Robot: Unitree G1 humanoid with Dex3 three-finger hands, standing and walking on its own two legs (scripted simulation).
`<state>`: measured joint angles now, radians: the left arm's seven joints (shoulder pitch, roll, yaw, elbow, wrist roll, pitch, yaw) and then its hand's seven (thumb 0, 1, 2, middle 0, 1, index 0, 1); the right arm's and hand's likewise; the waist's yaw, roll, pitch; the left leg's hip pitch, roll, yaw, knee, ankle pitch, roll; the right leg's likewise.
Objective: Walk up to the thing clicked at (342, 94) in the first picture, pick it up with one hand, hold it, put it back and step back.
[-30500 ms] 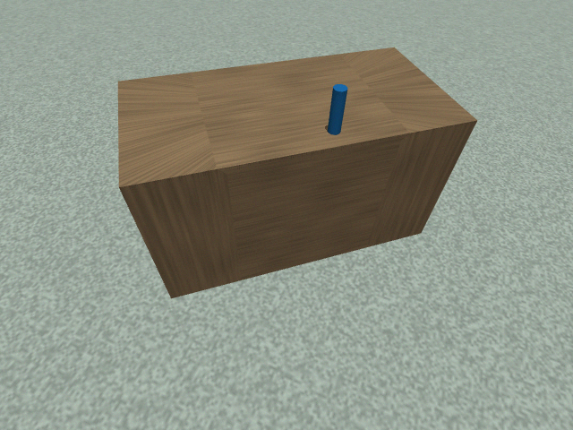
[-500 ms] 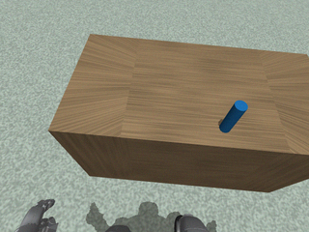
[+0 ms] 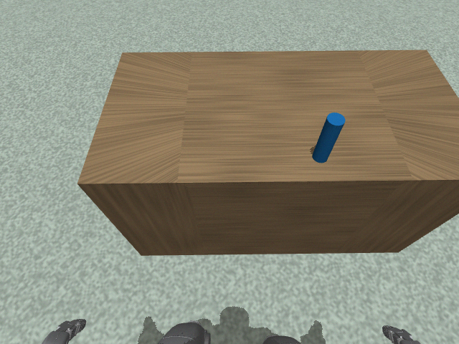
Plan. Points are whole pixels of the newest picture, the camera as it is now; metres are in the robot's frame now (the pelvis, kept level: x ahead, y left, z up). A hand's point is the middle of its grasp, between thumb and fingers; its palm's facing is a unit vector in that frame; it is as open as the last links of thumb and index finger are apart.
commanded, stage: step back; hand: right
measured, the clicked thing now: (327, 139) +0.57 -0.22 -0.08
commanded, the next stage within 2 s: none
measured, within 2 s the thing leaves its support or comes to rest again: neither
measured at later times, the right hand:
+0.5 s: hand out of the picture -0.03 -0.25 -0.12, palm faces -0.10 +0.89 -0.45, open 7.4 cm
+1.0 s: hand out of the picture -0.19 -0.31 -0.15, palm faces -0.06 +0.92 -0.39, open 7.4 cm
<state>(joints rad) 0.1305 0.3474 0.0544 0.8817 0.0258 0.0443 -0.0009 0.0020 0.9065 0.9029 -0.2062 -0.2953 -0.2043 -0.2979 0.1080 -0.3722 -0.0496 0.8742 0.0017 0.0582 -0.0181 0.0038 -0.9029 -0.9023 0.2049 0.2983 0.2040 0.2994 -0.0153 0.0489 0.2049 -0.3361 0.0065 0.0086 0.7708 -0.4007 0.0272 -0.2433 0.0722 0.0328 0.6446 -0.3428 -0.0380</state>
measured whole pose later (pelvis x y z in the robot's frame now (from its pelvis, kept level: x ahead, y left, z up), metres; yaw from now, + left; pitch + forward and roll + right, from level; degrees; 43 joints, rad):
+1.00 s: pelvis -0.28 -0.04 +0.01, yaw +1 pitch -1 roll +2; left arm 0.20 0.36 0.07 0.81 0.05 0.06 0.00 0.00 0.90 0.90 -0.21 -0.30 -0.21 -0.30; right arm 0.21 -0.42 -0.05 0.85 -0.01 0.04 -0.03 0.00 -0.90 -0.90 0.20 0.30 0.20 0.30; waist 0.01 0.02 0.14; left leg -0.42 -0.09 -0.11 1.02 -0.48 -0.02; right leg -0.32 -0.03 0.03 0.62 -0.29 -0.01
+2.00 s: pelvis -0.51 -0.09 +0.01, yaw +7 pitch -3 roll +1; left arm 0.26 0.40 0.06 0.96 0.02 0.02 -0.01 0.00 0.90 0.90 -0.21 -0.30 -0.20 -0.30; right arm 0.26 -0.37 -0.06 0.98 -0.05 0.01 0.03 0.01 -0.90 -0.90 0.20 0.30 0.20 0.30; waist 0.01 -0.01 0.04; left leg -0.18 -0.02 -0.02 0.56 -0.34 0.03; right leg -0.36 -0.03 -0.02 0.83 -0.47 -0.01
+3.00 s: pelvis -0.45 -0.06 +0.02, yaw +5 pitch -3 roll +0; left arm 0.09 0.35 -0.01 1.12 0.00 -0.02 -0.01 0.00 0.91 0.90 -0.21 -0.30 -0.20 -0.30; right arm 0.05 -0.35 -0.01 1.10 -0.01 -0.01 0.02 0.00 -0.90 -0.90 0.20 0.30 0.20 0.30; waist 0.00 0.00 0.07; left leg -0.16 0.04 0.03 0.40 -0.18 -0.03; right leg -0.10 -0.03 -0.01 0.39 -0.24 0.03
